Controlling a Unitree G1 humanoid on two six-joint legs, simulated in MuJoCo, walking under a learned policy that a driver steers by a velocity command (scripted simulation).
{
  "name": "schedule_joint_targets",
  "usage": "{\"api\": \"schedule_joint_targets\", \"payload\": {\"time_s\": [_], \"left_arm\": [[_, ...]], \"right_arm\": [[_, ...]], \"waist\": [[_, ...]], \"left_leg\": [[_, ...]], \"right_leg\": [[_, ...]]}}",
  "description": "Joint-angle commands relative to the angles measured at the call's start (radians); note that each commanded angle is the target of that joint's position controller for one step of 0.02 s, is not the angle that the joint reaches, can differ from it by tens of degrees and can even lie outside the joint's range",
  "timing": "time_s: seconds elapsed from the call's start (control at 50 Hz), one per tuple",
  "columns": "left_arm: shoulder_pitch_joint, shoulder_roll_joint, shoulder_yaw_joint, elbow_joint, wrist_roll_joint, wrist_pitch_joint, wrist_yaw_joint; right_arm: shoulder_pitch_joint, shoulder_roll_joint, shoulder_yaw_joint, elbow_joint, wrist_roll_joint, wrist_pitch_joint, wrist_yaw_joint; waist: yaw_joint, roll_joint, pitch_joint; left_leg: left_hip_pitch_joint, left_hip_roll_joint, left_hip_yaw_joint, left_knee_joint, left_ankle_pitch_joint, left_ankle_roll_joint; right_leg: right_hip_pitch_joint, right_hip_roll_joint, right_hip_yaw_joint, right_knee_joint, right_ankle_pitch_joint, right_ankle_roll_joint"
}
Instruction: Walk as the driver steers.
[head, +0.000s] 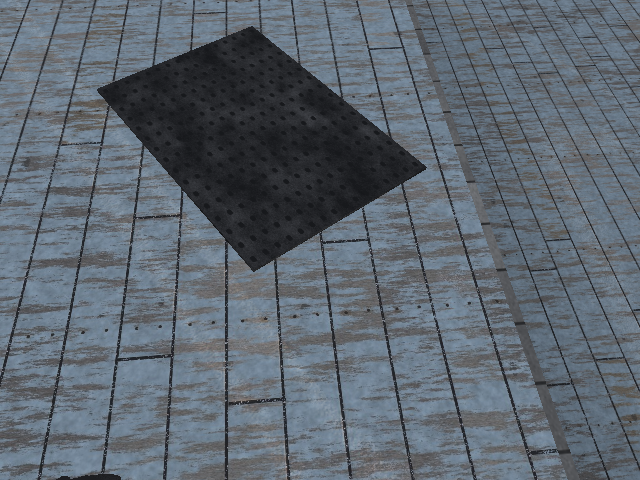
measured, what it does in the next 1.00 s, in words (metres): walks ahead: right foot, then left foot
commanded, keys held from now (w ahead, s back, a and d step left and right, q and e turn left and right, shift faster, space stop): w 0.38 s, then w+e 0.62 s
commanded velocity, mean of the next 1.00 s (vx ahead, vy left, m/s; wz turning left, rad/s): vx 0.39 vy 0.00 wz -0.12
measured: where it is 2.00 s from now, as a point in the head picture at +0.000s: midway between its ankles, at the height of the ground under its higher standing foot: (339, 394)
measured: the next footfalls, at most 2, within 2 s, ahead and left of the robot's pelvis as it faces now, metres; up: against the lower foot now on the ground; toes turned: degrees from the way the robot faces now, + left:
right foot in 0.02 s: +0.05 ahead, -0.12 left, +0.00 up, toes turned +5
left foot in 0.46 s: +0.18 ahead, +0.16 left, +0.00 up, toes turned +4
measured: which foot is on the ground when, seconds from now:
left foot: down 0.00-0.02, up 0.04-0.44, down 0.46-0.98, up 1.00-1.00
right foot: up 0.00-0.00, down 0.02-0.46, up 0.48-0.96, down 0.98-1.00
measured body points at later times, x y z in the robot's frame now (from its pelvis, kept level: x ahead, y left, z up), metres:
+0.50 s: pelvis +0.11 +0.04 +0.00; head +0.13 +0.06 +0.45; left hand +0.10 +0.33 -0.13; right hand +0.32 -0.19 -0.08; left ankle +0.14 +0.15 -0.74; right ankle +0.01 -0.12 -0.72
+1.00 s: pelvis +0.35 +0.02 -0.03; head +0.40 +0.02 +0.42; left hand +0.63 +0.20 -0.10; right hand +0.29 -0.26 -0.15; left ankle +0.15 +0.16 -0.71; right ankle +0.46 -0.07 -0.74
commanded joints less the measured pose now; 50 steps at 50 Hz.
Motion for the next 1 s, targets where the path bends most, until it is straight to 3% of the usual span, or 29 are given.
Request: {"api": "schedule_joint_targets", "payload": {"time_s": [0.02, 0.04, 0.06, 0.08, 0.1, 0.12, 0.14, 0.22, 0.28, 0.36, 0.4, 0.44, 0.46, 0.48, 0.5, 0.52, 0.54, 0.56, 0.6, 0.66, 0.72, 0.8, 0.86, 0.92, 0.96, 0.98, 1.0], "left_arm": [[0.113, 0.121, 0.039, -0.043, 0.010, -0.031, -0.004], [0.127, 0.200, 0.050, -0.055, 0.029, -0.027, 0.001], [0.150, 0.211, 0.051, -0.052, 0.049, -0.043, -0.012], [0.115, 0.164, 0.034, -0.055, 0.042, -0.058, -0.013], [0.081, 0.132, 0.022, -0.046, 0.022, -0.066, -0.008], [0.084, 0.119, 0.016, -0.037, 0.009, -0.071, 0.000], [0.106, 0.115, 0.012, -0.022, 0.004, -0.074, 0.007], [0.196, 0.123, 0.012, 0.009, 0.005, -0.088, 0.013], [0.227, 0.153, 0.018, 0.025, -0.003, -0.086, 0.009], [0.265, 0.190, 0.023, 0.046, -0.016, -0.080, -0.005], [0.267, 0.193, 0.020, 0.056, -0.024, -0.071, -0.010], [0.259, 0.169, 0.006, 0.061, -0.023, -0.062, -0.012], [0.240, 0.122, -0.013, 0.054, -0.011, -0.066, -0.016], [0.219, 0.021, -0.044, 0.004, 0.005, -0.077, -0.014], [0.240, 0.079, -0.028, -0.011, -0.022, -0.091, -0.002], [0.233, 0.145, -0.008, -0.002, -0.040, -0.091, -0.002], [0.214, 0.148, -0.005, 0.005, -0.041, -0.087, -0.008], [0.205, 0.136, -0.004, 0.014, -0.031, -0.083, -0.009], [0.200, 0.113, -0.003, 0.028, -0.024, -0.067, -0.017], [0.192, 0.078, -0.010, 0.029, -0.020, -0.052, -0.024], [0.113, 0.064, -0.019, -0.004, -0.014, -0.054, -0.028], [-0.042, 0.024, -0.043, -0.057, -0.012, -0.064, -0.058], [-0.126, 0.029, -0.047, -0.095, -0.015, -0.068, -0.079], [-0.093, 0.067, -0.026, -0.108, -0.011, -0.063, -0.094], [0.098, 0.140, 0.013, -0.069, -0.017, -0.056, -0.091], [0.263, 0.192, 0.046, -0.031, -0.021, -0.051, -0.073], [0.303, 0.291, 0.062, -0.015, -0.024, -0.043, -0.050]], "right_arm": [[-0.020, -0.081, -0.013, -0.071, -0.003, -0.011, -0.008], [0.032, -0.022, 0.004, -0.075, -0.017, -0.020, -0.005], [-0.003, -0.101, -0.019, -0.100, -0.011, -0.037, -0.012], [-0.012, -0.154, -0.037, -0.086, -0.011, -0.048, -0.013], [0.008, -0.148, -0.038, -0.064, -0.018, -0.050, -0.012], [0.030, -0.128, -0.034, -0.045, -0.027, -0.052, -0.011], [0.022, -0.108, -0.029, -0.041, -0.028, -0.058, -0.005], [-0.057, -0.050, -0.006, -0.063, -0.021, -0.092, 0.014], [-0.103, -0.015, 0.012, -0.080, -0.016, -0.109, 0.025], [-0.113, -0.031, 0.015, -0.086, -0.004, -0.121, 0.043], [-0.088, -0.043, 0.012, -0.085, 0.002, -0.129, 0.049], [0.054, -0.072, -0.007, -0.040, 0.002, -0.135, 0.043], [0.187, -0.115, -0.026, -0.015, 0.000, -0.138, 0.032], [0.319, -0.212, -0.047, -0.005, -0.031, -0.136, 0.020], [0.343, -0.220, -0.050, 0.005, -0.041, -0.141, 0.029], [0.285, -0.139, -0.024, 0.001, -0.032, -0.147, 0.034], [0.232, -0.084, -0.008, -0.004, -0.028, -0.151, 0.035], [0.180, -0.062, -0.001, -0.006, -0.031, -0.152, 0.035], [0.134, -0.036, 0.005, -0.003, -0.041, -0.159, 0.033], [0.145, -0.046, -0.002, 0.017, -0.044, -0.173, 0.029], [0.144, -0.064, -0.005, 0.036, -0.042, -0.169, 0.021], [0.199, -0.098, -0.011, 0.071, -0.029, -0.154, 0.009], [0.242, -0.116, -0.015, 0.096, -0.022, -0.131, 0.002], [0.226, -0.159, -0.024, 0.092, -0.019, -0.105, -0.012], [0.212, -0.179, -0.029, 0.085, -0.014, -0.089, -0.020], [0.177, -0.163, -0.022, 0.069, -0.011, -0.092, -0.027], [0.273, -0.031, 0.016, 0.025, -0.062, -0.111, -0.013]], "waist": [[0.053, 0.067, -0.178], [0.014, -0.195, -0.172], [0.045, -0.253, -0.102], [0.034, -0.170, -0.040], [0.013, -0.158, 0.001], [0.012, -0.156, 0.000], [0.025, -0.147, 0.008], [0.074, -0.133, 0.000], [0.100, -0.149, -0.008], [0.108, -0.157, 0.006], [0.080, -0.145, 0.011], [-0.005, -0.106, -0.034], [-0.075, -0.062, -0.111], [-0.115, 0.179, -0.222], [-0.101, 0.242, -0.229], [-0.079, 0.169, -0.136], [-0.054, 0.159, -0.070], [-0.029, 0.123, -0.038], [0.002, 0.121, -0.003], [0.014, 0.080, -0.003], [0.005, 0.059, 0.026], [-0.049, 0.029, 0.068], [-0.061, 0.017, 0.070], [0.000, 0.085, -0.017], [0.115, 0.108, -0.138], [0.218, 0.082, -0.210], [0.120, -0.193, -0.301]], "left_leg": [[-0.045, 0.118, -0.190, 0.014, -0.077, 0.091], [-0.251, -0.051, 0.004, 0.248, -0.353, 0.019], [-0.372, -0.029, 0.003, 0.451, -0.385, -0.001], [-0.401, 0.011, -0.021, 0.541, -0.300, 0.000], [-0.421, 0.023, -0.005, 0.559, -0.227, -0.011], [-0.429, 0.035, 0.008, 0.558, -0.170, -0.023], [-0.435, 0.046, 0.026, 0.559, -0.111, -0.031], [-0.437, 0.096, 0.137, 0.434, 0.020, -0.046], [-0.340, 0.104, 0.174, 0.242, 0.041, -0.045], [-0.198, 0.086, 0.208, 0.081, 0.018, -0.020], [-0.103, 0.080, 0.208, -0.004, 0.043, 0.008], [0.146, 0.046, 0.226, -0.100, 0.081, 0.035], [0.347, 0.115, 0.147, -0.119, 0.069, 0.062], [0.593, 0.375, -0.202, -0.194, -0.081, 0.152], [0.531, 0.485, -0.472, -0.288, -0.269, 0.249], [0.459, 0.460, -0.391, -0.304, -0.328, 0.239], [0.399, 0.406, -0.272, -0.320, -0.284, 0.206], [0.342, 0.365, -0.178, -0.342, -0.186, 0.182], [0.254, 0.305, -0.010, -0.373, 0.042, 0.149], [0.228, 0.291, 0.121, -0.387, 0.272, 0.156], [0.223, 0.279, 0.215, -0.405, 0.347, 0.154], [0.266, 0.297, 0.298, -0.413, 0.398, 0.139], [0.376, 0.323, 0.341, -0.356, 0.536, 0.121], [0.432, 0.327, 0.386, -0.187, 1.013, 0.098], [0.380, 0.318, 0.393, 0.101, 1.170, 0.082], [0.186, 0.279, 0.405, 0.354, 1.005, 0.049], [-0.250, 0.116, 0.382, 0.738, -0.074, -0.011]], "right_leg": [[0.249, -0.110, 0.072, -0.236, 0.134, -0.065], [0.328, -0.319, 0.352, -0.294, 0.011, -0.182], [0.219, -0.430, 0.587, -0.385, -0.216, -0.321], [0.178, -0.398, 0.548, -0.412, -0.379, -0.321], [0.172, -0.341, 0.463, -0.419, -0.382, -0.276], [0.197, -0.309, 0.403, -0.426, -0.350, -0.245], [0.210, -0.289, 0.356, -0.433, -0.292, -0.237], [0.247, -0.258, 0.233, -0.456, -0.110, -0.250], [0.222, -0.257, 0.171, -0.454, -0.014, -0.251], [0.162, -0.282, 0.149, -0.431, -0.009, -0.263], [0.130, -0.297, 0.167, -0.401, -0.001, -0.256], [0.038, -0.257, 0.145, -0.284, 0.093, -0.217], [-0.057, -0.189, 0.083, -0.092, 0.135, -0.169], [-0.322, -0.061, -0.036, 0.290, -0.076, -0.087], [-0.456, -0.022, 0.040, 0.521, -0.250, -0.075], [-0.511, -0.076, 0.097, 0.614, -0.178, -0.085], [-0.524, -0.103, 0.087, 0.622, -0.090, -0.092], [-0.510, -0.124, 0.080, 0.601, -0.014, -0.088], [-0.450, -0.148, 0.075, 0.571, 0.093, -0.078], [-0.456, -0.142, 0.072, 0.549, 0.187, -0.052], [-0.464, -0.135, 0.057, 0.379, 0.297, -0.037], [-0.440, -0.130, -0.038, 0.163, 0.392, -0.065], [-0.458, -0.110, -0.085, 0.077, 0.357, -0.098], [-0.304, -0.024, -0.166, 0.055, 0.231, -0.155], [-0.032, 0.042, -0.179, 0.034, 0.192, -0.218], [0.268, 0.020, -0.099, -0.051, 0.276, -0.264], [0.672, -0.241, 0.322, -0.005, 0.367, -0.386]]}}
